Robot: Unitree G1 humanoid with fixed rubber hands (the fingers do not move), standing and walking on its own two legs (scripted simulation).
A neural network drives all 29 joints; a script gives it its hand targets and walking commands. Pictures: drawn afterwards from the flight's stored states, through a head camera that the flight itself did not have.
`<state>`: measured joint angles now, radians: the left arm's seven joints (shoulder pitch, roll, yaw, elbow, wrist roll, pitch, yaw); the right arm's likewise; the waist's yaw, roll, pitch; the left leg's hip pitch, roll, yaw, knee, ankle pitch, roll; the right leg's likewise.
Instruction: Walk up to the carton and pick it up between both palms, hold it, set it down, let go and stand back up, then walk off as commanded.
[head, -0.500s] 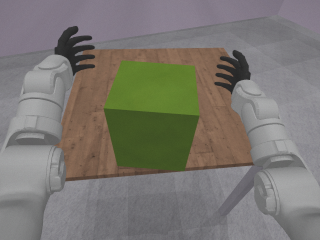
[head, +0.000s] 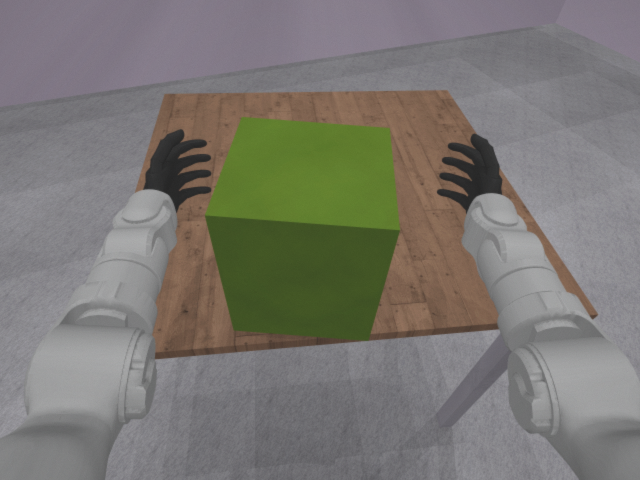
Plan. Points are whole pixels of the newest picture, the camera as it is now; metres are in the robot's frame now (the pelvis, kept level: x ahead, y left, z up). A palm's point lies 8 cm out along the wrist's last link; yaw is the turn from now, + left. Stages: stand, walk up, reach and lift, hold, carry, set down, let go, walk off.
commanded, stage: reach and lift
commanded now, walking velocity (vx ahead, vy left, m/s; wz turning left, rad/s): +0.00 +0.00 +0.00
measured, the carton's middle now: (308, 234) +0.46 +0.02 +0.05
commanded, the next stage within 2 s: none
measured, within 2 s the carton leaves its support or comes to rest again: neither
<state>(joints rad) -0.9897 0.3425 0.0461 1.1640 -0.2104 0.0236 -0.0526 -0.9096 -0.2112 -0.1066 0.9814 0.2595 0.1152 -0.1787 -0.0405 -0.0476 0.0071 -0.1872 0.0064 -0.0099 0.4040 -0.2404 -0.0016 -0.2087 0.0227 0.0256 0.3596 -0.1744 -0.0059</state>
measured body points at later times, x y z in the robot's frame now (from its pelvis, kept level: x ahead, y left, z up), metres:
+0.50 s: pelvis +0.01 +0.01 +0.00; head +0.07 +0.03 +0.44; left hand +0.47 +0.17 +0.09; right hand +0.46 -0.16 +0.11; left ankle -0.02 +0.12 -0.74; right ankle +0.01 -0.12 -0.74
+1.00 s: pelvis +0.00 +0.01 +0.00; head +0.04 +0.03 +0.45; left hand +0.45 +0.17 +0.10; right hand +0.44 -0.14 +0.11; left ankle -0.02 +0.12 -0.75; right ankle +0.01 -0.12 -0.75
